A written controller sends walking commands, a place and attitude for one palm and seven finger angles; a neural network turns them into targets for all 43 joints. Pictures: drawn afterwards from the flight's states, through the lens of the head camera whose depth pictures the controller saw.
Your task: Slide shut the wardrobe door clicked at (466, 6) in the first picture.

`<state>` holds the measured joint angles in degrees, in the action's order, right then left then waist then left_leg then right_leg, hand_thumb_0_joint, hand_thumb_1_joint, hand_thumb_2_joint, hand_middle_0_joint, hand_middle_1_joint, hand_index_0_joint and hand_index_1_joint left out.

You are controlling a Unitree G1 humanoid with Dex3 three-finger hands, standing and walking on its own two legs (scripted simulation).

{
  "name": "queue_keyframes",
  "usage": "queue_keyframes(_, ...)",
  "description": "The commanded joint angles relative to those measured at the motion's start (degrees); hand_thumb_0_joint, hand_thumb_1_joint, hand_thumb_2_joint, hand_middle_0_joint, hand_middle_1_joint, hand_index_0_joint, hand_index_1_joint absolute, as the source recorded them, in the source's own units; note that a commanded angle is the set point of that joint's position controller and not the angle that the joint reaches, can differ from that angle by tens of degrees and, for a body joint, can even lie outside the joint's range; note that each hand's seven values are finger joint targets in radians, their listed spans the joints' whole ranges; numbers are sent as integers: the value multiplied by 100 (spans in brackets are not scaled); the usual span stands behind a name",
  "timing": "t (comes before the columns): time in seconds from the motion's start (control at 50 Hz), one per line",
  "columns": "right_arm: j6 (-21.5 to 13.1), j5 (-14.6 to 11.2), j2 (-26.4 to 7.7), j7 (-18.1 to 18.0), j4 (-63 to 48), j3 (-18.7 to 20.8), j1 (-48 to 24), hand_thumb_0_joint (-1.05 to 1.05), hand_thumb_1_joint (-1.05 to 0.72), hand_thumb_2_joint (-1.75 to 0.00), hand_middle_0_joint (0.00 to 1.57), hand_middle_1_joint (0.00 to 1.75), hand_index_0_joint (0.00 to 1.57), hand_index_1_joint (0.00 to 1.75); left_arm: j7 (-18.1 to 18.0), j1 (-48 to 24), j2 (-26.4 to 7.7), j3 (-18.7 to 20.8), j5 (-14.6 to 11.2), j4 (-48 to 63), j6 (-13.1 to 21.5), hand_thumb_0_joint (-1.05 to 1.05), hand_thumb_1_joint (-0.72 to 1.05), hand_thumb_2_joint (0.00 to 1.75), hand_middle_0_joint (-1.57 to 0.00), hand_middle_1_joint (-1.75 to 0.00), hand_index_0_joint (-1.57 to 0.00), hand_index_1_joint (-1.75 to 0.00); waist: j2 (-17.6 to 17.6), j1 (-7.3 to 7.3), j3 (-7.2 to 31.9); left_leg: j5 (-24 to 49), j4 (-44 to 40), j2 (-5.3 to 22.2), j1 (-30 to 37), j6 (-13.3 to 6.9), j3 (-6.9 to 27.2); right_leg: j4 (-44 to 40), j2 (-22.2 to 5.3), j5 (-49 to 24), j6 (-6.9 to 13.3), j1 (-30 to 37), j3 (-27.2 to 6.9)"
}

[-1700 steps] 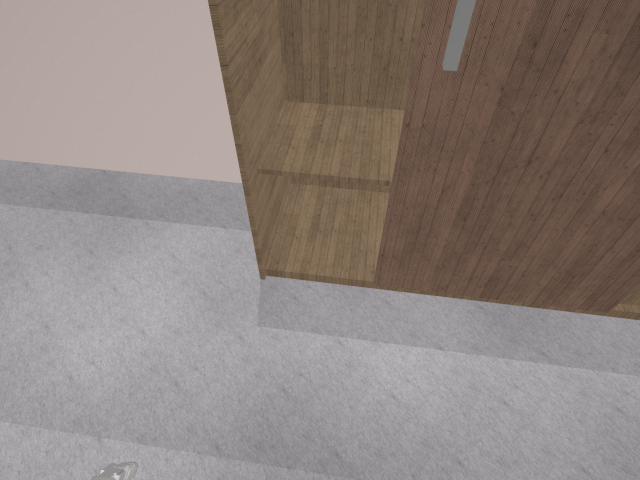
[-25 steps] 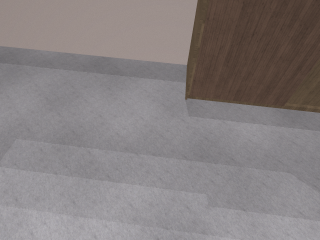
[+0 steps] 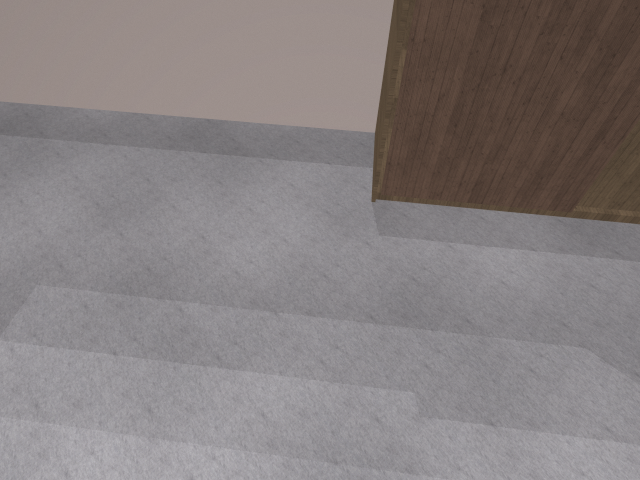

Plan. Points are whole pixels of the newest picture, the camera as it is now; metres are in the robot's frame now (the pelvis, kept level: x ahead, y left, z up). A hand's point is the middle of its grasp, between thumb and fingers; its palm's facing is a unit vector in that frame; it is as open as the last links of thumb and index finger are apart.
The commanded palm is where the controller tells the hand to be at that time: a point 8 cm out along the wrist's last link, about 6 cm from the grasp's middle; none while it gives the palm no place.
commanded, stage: look to check the result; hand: right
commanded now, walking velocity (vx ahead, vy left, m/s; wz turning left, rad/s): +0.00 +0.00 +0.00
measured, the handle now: out of the picture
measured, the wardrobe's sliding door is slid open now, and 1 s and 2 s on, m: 0.02 0.02 0.02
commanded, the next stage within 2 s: none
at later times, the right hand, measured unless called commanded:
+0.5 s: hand out of the picture +0.04 -0.21 -0.17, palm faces -0.01 +0.97 -0.26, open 7.4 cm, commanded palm none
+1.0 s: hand out of the picture +0.09 -0.24 -0.15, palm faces -0.03 +0.94 -0.34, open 7.4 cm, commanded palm none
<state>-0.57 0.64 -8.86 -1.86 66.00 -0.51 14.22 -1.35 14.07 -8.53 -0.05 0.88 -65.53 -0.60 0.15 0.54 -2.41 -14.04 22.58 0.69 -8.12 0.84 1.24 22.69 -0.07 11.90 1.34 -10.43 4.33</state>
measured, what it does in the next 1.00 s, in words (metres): stands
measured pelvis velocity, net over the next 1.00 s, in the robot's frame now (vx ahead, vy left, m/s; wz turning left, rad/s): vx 0.01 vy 0.01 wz -0.01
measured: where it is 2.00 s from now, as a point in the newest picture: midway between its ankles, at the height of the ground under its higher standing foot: outside the picture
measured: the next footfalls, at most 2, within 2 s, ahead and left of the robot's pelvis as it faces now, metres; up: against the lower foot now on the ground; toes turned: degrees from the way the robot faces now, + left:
none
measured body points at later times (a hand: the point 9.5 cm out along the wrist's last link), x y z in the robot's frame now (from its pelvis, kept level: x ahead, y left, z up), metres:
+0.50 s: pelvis +0.00 +0.00 +0.00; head +0.02 +0.00 +0.45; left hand +0.04 +0.25 -0.15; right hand +0.04 -0.26 -0.15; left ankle -0.02 +0.13 -0.74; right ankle +0.00 -0.10 -0.74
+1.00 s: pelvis +0.01 +0.01 +0.00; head +0.03 +0.01 +0.45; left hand +0.09 +0.30 -0.13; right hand +0.09 -0.29 -0.13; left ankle -0.02 +0.13 -0.74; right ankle +0.00 -0.10 -0.74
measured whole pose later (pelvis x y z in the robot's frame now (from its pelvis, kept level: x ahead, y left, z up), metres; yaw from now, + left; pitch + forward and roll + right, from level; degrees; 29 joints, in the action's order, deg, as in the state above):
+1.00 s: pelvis +0.01 +0.01 +0.00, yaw -1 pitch -1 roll +0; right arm -1.3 0.7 -18.9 -0.4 64.3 -0.2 5.6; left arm 0.1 5.2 -18.7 0.3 0.8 -63.8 -0.2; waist 0.0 0.5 -3.0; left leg -12.7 18.3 0.7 -5.0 0.4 0.5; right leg 18.1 0.1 10.2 0.8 -7.4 3.6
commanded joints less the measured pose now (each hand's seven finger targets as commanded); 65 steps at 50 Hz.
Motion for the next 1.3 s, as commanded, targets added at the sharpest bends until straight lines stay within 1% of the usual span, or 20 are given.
queue_keyframes(0.0, -66, 16, -734, -35, -170, 119, 221, 0, -90, -90, 20, 30, 20, 30, -61, 229, -660, 105, -1, 156, 96, 0, 90, 90, -20, -30, -20, -30, -52, -6, 29, 834, -385, 476, -246, -220, 339, -406, -671, -733, 28, 207, -572)
queue_keyframes(0.04, -58, 15, -762, -28, -167, 118, 190, 0, -90, -90, 20, 30, 20, 30, -60, 196, -692, 105, -2, 169, 99, 0, 90, 90, -20, -30, -20, -30, -120, -11, -76, 785, -405, 489, -281, -220, 336, -449, -674, -688, 30, 173, -574)
queue_keyframes(0.08, -77, 19, -819, -28, -181, 125, 225, 0, -90, -90, 20, 30, 20, 30, -55, 189, -763, 123, -8, 193, 107, 0, 90, 90, -20, -30, -20, -30, -37, -23, 80, 896, -396, 489, -197, -223, 337, -386, -666, -801, 44, 257, -583)
queue_keyframes(0.16, -85, 19, -905, -20, -202, 132, 109, 0, -90, -90, 20, 30, 20, 30, -49, 59, -829, 143, 0, 197, 107, 0, 90, 90, -20, -30, -20, -30, -53, -9, -11, 942, -425, 522, -244, -226, 339, -419, -669, -807, 36, 278, -576)
queue_keyframes(0.18, -93, 23, -935, -23, -214, 139, 106, 0, -90, -90, 20, 30, 20, 30, -45, 72, -874, 150, -6, 211, 104, 0, 90, 90, -20, -30, -20, -30, -12, -8, 85, 924, -427, 501, -182, -229, 341, -394, -669, -806, 41, 296, -597)
queue_keyframes(0.24, -92, 19, -1022, -7, -234, 154, 0, 0, -90, -90, 20, 30, 20, 30, -43, -29, -943, 154, -1, 224, 124, 0, 90, 90, -20, -30, -20, -30, -160, -16, 56, 954, -439, 533, -159, -239, 348, -443, -678, -862, 48, 281, -615)
queue_keyframes(0.28, -110, 21, -1092, -8, -257, 168, -22, 0, -90, -90, 20, 30, 20, 30, -40, -83, -1027, 170, -3, 250, 131, 0, 90, 90, -20, -30, -20, -30, -82, -23, 197, 1102, -417, 532, -87, -245, 338, -394, -690, -1006, 53, 377, -617)
queue_keyframes(0.3, -106, 19, -1114, -6, -257, 166, -102, 0, -90, -90, 20, 30, 20, 30, -35, -113, -1027, 168, -1, 242, 128, 0, 90, 90, -20, -30, -20, -30, -64, -9, 137, 1034, -430, 542, -101, -241, 330, -444, -696, -940, 44, 336, -624)
queue_keyframes(0.32, -100, 20, -1144, 2, -265, 171, -147, 0, -90, -90, 20, 30, 20, 30, -34, -152, -1061, 167, 1, 253, 129, 0, 90, 90, -20, -30, -20, -30, -114, -23, 40, 991, -443, 544, -130, -237, 329, -475, -692, -909, 39, 297, -629)
queue_keyframes(0.38, -115, 22, -1275, 16, -293, 192, -211, 0, -90, -90, 20, 30, 20, 30, -23, -244, -1209, 185, -7, 294, 136, 0, 90, 90, -20, -30, -20, -30, -54, -31, 165, 946, -488, 543, -62, -246, 342, -471, -699, -891, 51, 356, -664)
queue_keyframes(0.5, -125, 24, -1491, 39, -348, 214, -461, 0, -90, -90, 20, 30, 20, 30, -4, -475, -1417, 207, -1, 327, 151, 0, 90, 90, -20, -30, -20, -30, -70, -26, 147, 997, -532, 587, -45, -258, 342, -550, -720, -930, 44, 387, -686)
queue_keyframes(0.58, -150, 22, -1660, 48, -396, 240, -573, 0, -90, -90, 20, 30, 20, 30, 7, -588, -1597, 226, -10, 367, 172, 0, 90, 90, -20, -30, -20, -30, -60, -36, 392, 1223, -519, 610, 107, -265, 339, -526, -745, -1162, 46, 524, -699)
queue_keyframes(0.74, -154, 19, -1915, 74, -433, 233, -842, 0, -90, -90, 20, 30, 20, 30, 37, -870, -1868, 231, -4, 422, 166, 0, 90, 90, -20, -30, -20, -30, -68, -26, 282, 1156, -631, 640, 74, -271, 383, -647, -766, -1081, 20, 547, -736)
queue_keyframes(0.78, -172, 23, -1963, 75, -453, 239, -831, 0, -90, -90, 20, 30, 20, 30, 46, -882, -1915, 240, -15, 440, 167, 0, 90, 90, -20, -30, -20, -30, -2, -26, 446, 1245, -650, 654, 147, -272, 386, -601, -769, -1135, 23, 628, -728)
queue_keyframes(0.86, -168, 17, -2070, 86, -465, 225, -953, 0, -90, -90, 20, 30, 20, 30, 54, -988, -2029, 234, -9, 451, 164, 0, 90, 90, -20, -30, -20, -30, -35, -13, 394, 1265, -677, 664, 131, -272, 406, -652, -779, -1115, 1, 635, -724)
queue_keyframes(0.88, -174, 18, -2078, 83, -479, 231, -942, 0, -90, -90, 20, 30, 20, 30, 60, -975, -2049, 235, -14, 471, 163, 0, 90, 90, -20, -30, -20, -30, -34, -17, 483, 1285, -674, 659, 186, -275, 403, -630, -781, -1149, 8, 661, -728)
queue_keyframes(0.94, -169, 16, -2124, 90, -481, 229, -1023, 0, -90, -90, 20, 30, 20, 30, 59, -1057, -2089, 224, -8, 472, 169, 0, 90, 90, -20, -30, -20, -30, -113, -18, 434, 1352, -671, 668, 193, -278, 420, -665, -786, -1200, -11, 647, -727)
queue_keyframes(1.08, -196, 12, -2185, 75, -494, 230, -991, 0, -90, -90, 20, 30, 20, 30, 56, -1037, -2152, 221, -22, 499, 167, 0, 90, 90, -20, -30, -20, -30, 43, -15, 626, 1765, -654, 693, 323, -283, 385, -574, -802, -1509, -12, 803, -714)
queue_keyframes(1.12, -185, 7, -2183, 74, -498, 224, -1015, 0, -90, -90, 20, 30, 20, 30, 51, -1072, -2143, 218, -13, 485, 164, 0, 90, 90, -20, -30, -20, -30, -85, -13, 524, 1804, -654, 712, 278, -293, 385, -590, -803, -1511, -29, 788, -679)
queue_keyframes(1.28, -187, 7, -2193, 63, -501, 232, -993, 0, -90, -90, 20, 30, 20, 30, 42, -1028, -2143, 214, -25, 494, 150, 0, 90, 90, -20, -30, -20, -30, 19, -14, 546, 1891, -672, 679, 334, -297, 394, -574, -808, -1535, -39, 826, -670)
